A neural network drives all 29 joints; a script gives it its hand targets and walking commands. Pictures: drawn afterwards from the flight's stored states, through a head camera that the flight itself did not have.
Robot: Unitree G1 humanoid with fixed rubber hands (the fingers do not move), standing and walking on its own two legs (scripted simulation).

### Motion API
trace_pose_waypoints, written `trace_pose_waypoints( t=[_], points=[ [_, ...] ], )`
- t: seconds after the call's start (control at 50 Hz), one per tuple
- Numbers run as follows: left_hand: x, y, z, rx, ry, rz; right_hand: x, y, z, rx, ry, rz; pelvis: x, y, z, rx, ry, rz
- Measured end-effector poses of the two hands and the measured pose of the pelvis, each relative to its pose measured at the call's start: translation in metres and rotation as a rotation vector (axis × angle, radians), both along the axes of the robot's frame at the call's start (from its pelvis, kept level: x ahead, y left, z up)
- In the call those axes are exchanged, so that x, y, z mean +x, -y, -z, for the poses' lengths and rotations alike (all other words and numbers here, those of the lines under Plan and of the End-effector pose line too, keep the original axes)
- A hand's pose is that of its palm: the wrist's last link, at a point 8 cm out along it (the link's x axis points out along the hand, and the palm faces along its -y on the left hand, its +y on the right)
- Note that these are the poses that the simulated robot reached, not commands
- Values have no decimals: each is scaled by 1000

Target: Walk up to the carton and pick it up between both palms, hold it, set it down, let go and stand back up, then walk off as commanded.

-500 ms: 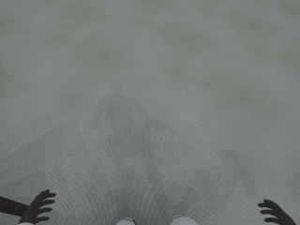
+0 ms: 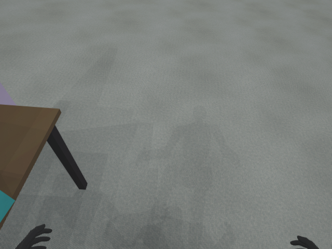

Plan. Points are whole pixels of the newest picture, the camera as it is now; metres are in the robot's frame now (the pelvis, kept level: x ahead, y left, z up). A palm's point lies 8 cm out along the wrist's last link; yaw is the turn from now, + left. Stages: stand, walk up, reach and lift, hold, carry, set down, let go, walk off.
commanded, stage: walk up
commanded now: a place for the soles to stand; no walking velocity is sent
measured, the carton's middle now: out of the picture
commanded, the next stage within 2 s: none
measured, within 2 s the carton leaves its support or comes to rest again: neither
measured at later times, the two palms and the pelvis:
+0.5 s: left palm out of the picture -0.03 +0.31 -0.02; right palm (273, 201) +0.27 -0.29 -0.07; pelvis +0.02 -0.06 +0.01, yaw +30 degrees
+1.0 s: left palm out of the picture -0.13 +0.25 -0.06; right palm (223, 159) +0.40 -0.16 -0.07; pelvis +0.06 -0.06 -0.02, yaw +58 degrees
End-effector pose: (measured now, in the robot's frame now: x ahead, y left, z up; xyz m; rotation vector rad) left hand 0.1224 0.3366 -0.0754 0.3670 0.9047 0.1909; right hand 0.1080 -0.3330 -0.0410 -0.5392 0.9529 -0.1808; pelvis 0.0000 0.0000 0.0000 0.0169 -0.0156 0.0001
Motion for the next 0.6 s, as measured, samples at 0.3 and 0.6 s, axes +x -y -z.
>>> trace_pose_waypoints(
  t=[0.3,0.6],
  points=[
    [-29,23,-29,90,106,-219,110,-1,27,30,-8,-284,14,46,7,-18,-2,-300],
    [-215,37,-33,110,-36,-609,192,-76,21,48,-90,-639,16,59,-6,-11,-21,-618]
  ],
)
